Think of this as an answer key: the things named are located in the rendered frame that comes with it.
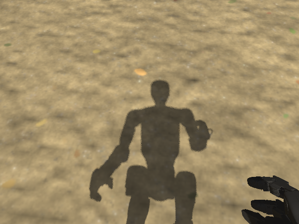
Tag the robot right hand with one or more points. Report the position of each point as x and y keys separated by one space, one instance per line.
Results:
x=286 y=212

